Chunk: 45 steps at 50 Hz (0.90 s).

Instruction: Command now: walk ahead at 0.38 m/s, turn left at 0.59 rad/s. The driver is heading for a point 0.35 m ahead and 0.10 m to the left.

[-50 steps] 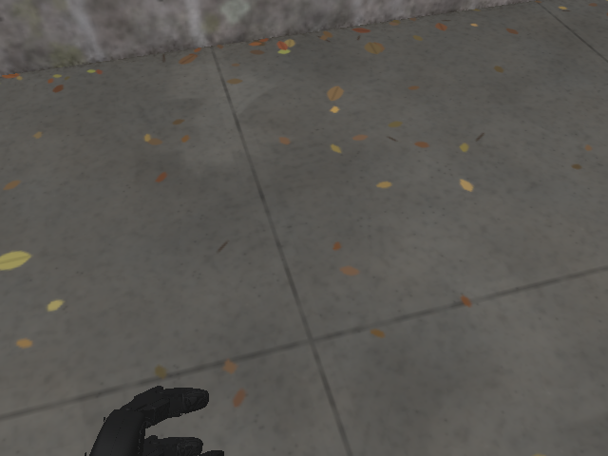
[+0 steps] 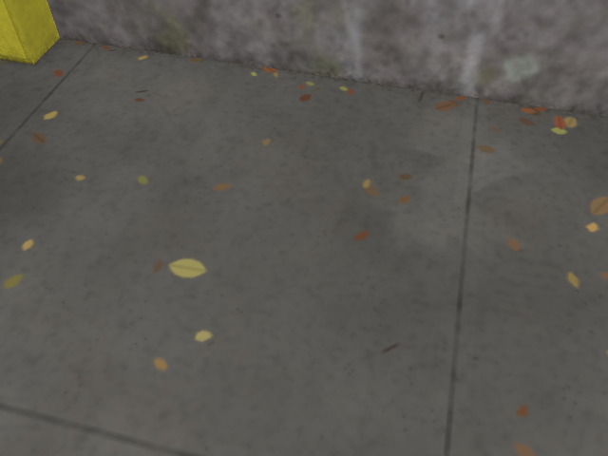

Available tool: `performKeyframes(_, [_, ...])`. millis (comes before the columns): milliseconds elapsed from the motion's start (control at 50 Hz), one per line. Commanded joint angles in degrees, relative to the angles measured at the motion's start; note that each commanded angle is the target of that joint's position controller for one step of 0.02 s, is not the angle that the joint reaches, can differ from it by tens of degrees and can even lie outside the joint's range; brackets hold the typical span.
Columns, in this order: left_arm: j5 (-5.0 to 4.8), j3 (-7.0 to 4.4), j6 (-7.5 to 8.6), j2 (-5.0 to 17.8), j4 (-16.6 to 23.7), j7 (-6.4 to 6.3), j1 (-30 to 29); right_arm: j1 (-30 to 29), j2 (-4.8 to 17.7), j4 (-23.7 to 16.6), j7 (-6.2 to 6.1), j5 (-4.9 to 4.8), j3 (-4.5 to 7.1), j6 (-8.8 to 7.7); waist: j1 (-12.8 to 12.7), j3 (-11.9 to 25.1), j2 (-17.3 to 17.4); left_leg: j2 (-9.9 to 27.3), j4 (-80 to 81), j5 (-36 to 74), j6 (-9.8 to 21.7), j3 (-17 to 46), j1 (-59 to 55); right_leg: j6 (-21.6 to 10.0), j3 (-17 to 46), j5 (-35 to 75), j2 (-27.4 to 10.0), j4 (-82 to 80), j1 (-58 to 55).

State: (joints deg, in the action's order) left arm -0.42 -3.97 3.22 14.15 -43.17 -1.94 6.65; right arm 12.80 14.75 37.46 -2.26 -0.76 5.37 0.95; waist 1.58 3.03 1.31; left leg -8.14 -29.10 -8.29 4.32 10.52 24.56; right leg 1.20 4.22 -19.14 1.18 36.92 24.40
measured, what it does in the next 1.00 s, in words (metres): walks ahead, turning left: right foot, then left foot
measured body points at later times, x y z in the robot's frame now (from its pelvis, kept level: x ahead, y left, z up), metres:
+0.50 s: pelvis +0.17 +0.05 -0.01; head +0.20 +0.06 +0.43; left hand +0.06 +0.32 -0.14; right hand +0.47 -0.08 -0.08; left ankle +0.24 +0.20 -0.73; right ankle +0.03 -0.14 -0.73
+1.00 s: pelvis +0.28 +0.10 +0.00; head +0.30 +0.09 +0.45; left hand +0.32 +0.39 -0.11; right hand +0.50 -0.07 -0.12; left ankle +0.24 +0.20 -0.73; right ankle +0.38 -0.01 -0.73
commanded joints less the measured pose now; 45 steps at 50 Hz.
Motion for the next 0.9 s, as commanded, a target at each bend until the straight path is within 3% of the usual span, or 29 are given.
performKeyframes(20, [-0.38, -2.45, 1.55, 6.1, 1.0, 0.65, 8.2, -5.0, 6.3, -5.8, -0.15, -0.53, 1.51, -0.07, -6.9, 1.9, 6.4, 9.0, 7.1, -30.3, 4.3, 15.8, 8.3, -3.3, -0.3, 1.9, -2.2, -13.3, -19.0])
performKeyframes(40, [0.26, -3.36, 1.59, 9.5, -0.6, 0.36, 14.2, -4.0, 1.6, -6.0, -0.39, -0.93, 0.63, -0.13, -7.5, 4.4, -3.4, 3.7, -11.4, -28.9, 0.6, 6.9, 17.0, -5.9, 10.4, -6.0, -14.1, -16.3, -28.3])
performKeyframes(60, [2.14, -3.91, 1.51, 13.7, 0.4, 0.74, 13.0, -5.1, 2.8, -8.7, 0.09, -1.66, 0.75, -1.03, -5.5, 0.4, -15.3, 0.1, -21.5, -22.7, -0.1, -0.8, 30.0, -11.3, 29.6, -20.3, -23.3, -24.0, -27.9])
performKeyframes(80, [2.26, -4.27, 2.01, 12.7, 1.7, 0.32, 9.2, -7.0, 6.4, -9.6, 0.67, -0.87, 1.51, -2.18, -3.8, -4.7, -15.5, 5.5, -28.2, -17.5, -0.8, 0.5, 34.4, -14.1, 34.1, -26.0, -26.2, -26.1, -23.0])
performKeyframes(100, [1.24, -3.42, 2.12, 9.5, 2.5, -0.33, 6.4, -5.6, 8.0, -8.2, 1.16, -0.38, 1.91, -2.44, -3.0, -5.9, -12.7, 6.8, -31.4, -12.4, -1.7, 0.2, 33.6, -12.5, 28.3, -22.4, -23.5, -26.2, -21.7])
performKeyframes(120, [1.05, -2.75, 1.97, 7.6, 2.8, -0.7, 5.7, -3.2, 7.5, -6.2, 1.58, -0.01, 1.94, -2.33, -2.3, -5.1, -10.4, 7.1, -33.9, -9.2, -2.7, -1.3, 31.5, -10.2, 22.1, -16.7, -20.3, -25.9, -21.5])
performKeyframes(160, [1.45, -2.3, 2.09, 7.3, 2.5, -0.69, 6.9, -3.5, 5.9, -5.7, 2.24, 0.38, 1.62, -2.3, -2.5, -5.5, -8.6, 8.3, -38.5, -3.9, -3.8, -3.5, 28.8, -8.5, 13.1, -6.8, -17.5, -26.9, -18.5])
performKeyframes(200, [1.86, -2.02, 2.36, 6.8, 1.3, -0.3, 9.4, -4.1, 3.7, -5.6, 2.53, 0.14, 0.84, -2.33, -3.1, -5.3, -7.1, 8.8, -40.6, 0.4, -4.6, -4.6, 27.6, -8.6, 6.6, 0.3, -16.0, -27.2, -17.5])
performKeyframes(260, [1.63, -2.07, 2.11, 7.4, 0.0, 0.16, 12.4, -7.1, 3.6, -6.7, 2.64, -0.24, 0.55, -2.35, -4.8, -6.0, -7.3, 10.1, -36.1, 3.7, -5.7, -5.1, 27.9, -8.9, 0.6, 7.5, -15.7, -27.3, -19.7])
performKeyframes(320, [1.31, -2.24, 1.67, 8.7, -0.8, 0.25, 13.6, -11.8, 2.6, -8.3, 3.54, -0.42, -0.09, -2.49, -6.7, -7.0, -8.7, 11.2, -25.6, 6.3, -6.0, -8.1, 24.3, -8.5, -4.4, 12.4, -15.7, -27.0, -21.0])
performKeyframes(400, [-0.13, -2.94, 1.02, 11.4, -2.5, 0.42, 15.4, -16.3, 1.8, -10.4, 5.1, -1.02, -0.77, -2.56, -8.0, -9.1, -8.8, 11.6, -14.9, 1.5, -3.9, -12.3, 19.4, -8.3, -7.5, 14.6, -18.1, -26.3, -24.0])
performKeyframes(420, [-0.56, -3.03, 0.69, 11.7, -2.8, 0.59, 15.1, -16.4, 1.7, -10.7, 5.37, -0.91, -0.78, -2.66, -7.4, -9.8, -8.6, 10.8, -11.9, -1.0, -2.8, -13.4, 16.4, -8.0, -8.6, 20.4, -18.1, -24.5, -23.7])
performKeyframes(440, [-0.95, -3.18, 0.34, 12.5, -3.2, 0.68, 14.9, -15.4, 2.2, -10.8, 5.51, -0.53, -0.47, -2.76, -6.3, -9.0, -9.4, 8.8, -9.5, -3.5, -1.7, -15.2, 11.5, -7.6, -9.8, 33.2, -17.9, -21.0, -23.5])
performKeyframes(460, [-1.37, -3.42, 0.08, 13.6, -3.6, 0.57, 14.8, -12.5, 3.4, -10.3, 5.52, -0.13, 0.28, -2.93, -4.1, -6.2, -10.3, 6.1, -6.8, -4.0, -0.3, -16.9, 4.9, -7.0, -11.1, 49.0, -17.5, -15.2, -23.8])
performKeyframes(480, [-1.81, -3.29, 0.04, 13.7, -3.7, 0.35, 13.9, -3.8, 5.2, -7.7, 5.43, 0.12, 1.51, -3.19, 0.8, -1.2, -9.5, 3.5, 0.0, 3.2, 1.6, -17.7, -6.7, -5.5, -13.2, 57.4, -15.8, -5.6, -22.9])
performKeyframes(500, [-1.52, -2.83, 0.8, 12.4, -3.2, 0.31, 14.8, 3.8, 8.7, -5.7, 4.5, 0.18, 2.96, -2.84, 4.1, 3.9, -8.6, 4.2, 1.9, 12.5, 3.3, -14.7, -21.8, -3.1, -14.5, 52.0, -13.5, 5.0, -14.9])
performKeyframes(520, [2.14, -0.67, 1.75, 5.9, -0.1, 0.87, 14.2, 10.2, 13.7, -4.5, 2.92, 0.61, 3.51, -2.48, 4.1, 12.0, 5.7, 18.7, -4.5, 38.8, 7.2, 2.9, -42.1, -0.1, -14.0, 3.7, -8.7, 25.6, 3.9])
performKeyframes(540, [0.83, 0.88, 2.99, 4.9, -0.5, 1.89, 21.0, 8.6, 16.0, -5.8, 3.16, 1.58, 2.58, -3.02, 1.3, 26.0, 15.5, 35.0, 0.3, 44.9, 20.6, 28.1, -52.6, 1.9, -3.9, -22.4, -2.4, 42.7, 15.1])
performKeyframes(560, [-1.06, -0.99, 3.09, 10.7, -1.9, 2.05, 16.1, 10.3, 11.6, -4.8, 3.43, 1.9, 1.84, -2.69, 5.0, 25.7, 5.3, 30.8, 2.7, 42.3, 17.9, 20.6, -46.2, 1.9, 1.3, -16.9, -4.9, 44.6, 14.6])
performKeyframes(580, [-1.87, -0.67, 2.7, 9.9, -0.1, 1.79, 11.5, 6.3, 9.5, -3.8, 3.55, 1.23, 1.02, -2.94, 3.3, 16.7, 5.8, 27.6, 2.6, 41.1, 15.3, 11.6, -39.7, 1.4, -0.8, -13.3, -7.0, 42.4, 18.1])
performKeyframes(600, [-0.84, -0.38, 2.22, 8.6, -0.3, 0.9, 9.8, 2.2, 7.5, -3.9, 3.5, 0.32, 0.34, -3.23, 1.3, 10.9, 1.0, 24.1, 4.1, 37.1, 12.5, 7.2, -30.5, 1.4, -1.5, -8.9, -8.8, 38.0, 17.1])
performKeyframes(620, [0.02, -0.66, 1.4, 8.9, -0.3, 0.29, 9.4, -1.2, 6.3, -4.0, 3.51, 0.28, -0.14, -3.38, -0.8, 7.5, 1.5, 22.3, 6.1, 35.2, 11.4, 4.6, -22.7, 1.5, -1.5, -6.3, -9.6, 35.1, 14.1])
performKeyframes(640, [0.03, -0.85, 0.37, 8.8, -0.6, 0.09, 10.6, -3.3, 6.4, -3.9, 3.56, 0.91, -0.21, -3.49, -2.9, 6.0, 2.6, 21.1, 8.5, 35.0, 10.8, 2.1, -16.0, 1.4, -1.6, -4.4, -9.6, 34.1, 9.2])
performKeyframes(700, [0.55, -0.58, -1.1, 6.3, -1.5, -0.53, 13.5, -6.0, 5.7, -2.5, 3.32, 1.75, -0.47, -4.64, -5.7, 5.6, 3.3, 19.6, 11.1, 37.5, 11.1, -3.0, -8.5, 2.2, -2.2, 1.0, -8.1, 28.2, 4.0])
performKeyframes(780, [1.07, 0.42, -1.34, 4.1, 0.0, -0.31, 7.8, -6.5, 5.1, -0.3, 2.27, 1.7, -0.84, -4.17, -4.4, 4.6, 3.9, 18.2, 11.8, 30.8, 9.7, -5.7, -7.2, 2.2, -1.8, 8.5, -8.0, 13.2, 0.8])
performKeyframes(860, [0.73, 0.12, -1.94, 5.7, 0.9, 0.18, 4.1, -5.0, 5.0, 2.1, 2.36, 1.89, -1.2, -3.31, -2.8, 3.1, 4.4, 19.2, 11.1, 18.3, 9.2, -2.9, -7.7, 1.3, -1.9, 8.9, -6.4, 3.5, -3.5])
performKeyframes(900, [1.38, 0.02, -1.79, 5.5, 0.6, 0.48, 5.3, -5.6, 3.7, 2.9, 2.41, 1.03, -1.84, -2.96, -4.3, 2.6, 3.6, 17.3, 7.7, 9.6, 6.7, -2.8, -6.9, -0.4, -3.1, 12.9, -4.9, -5.9, -9.3])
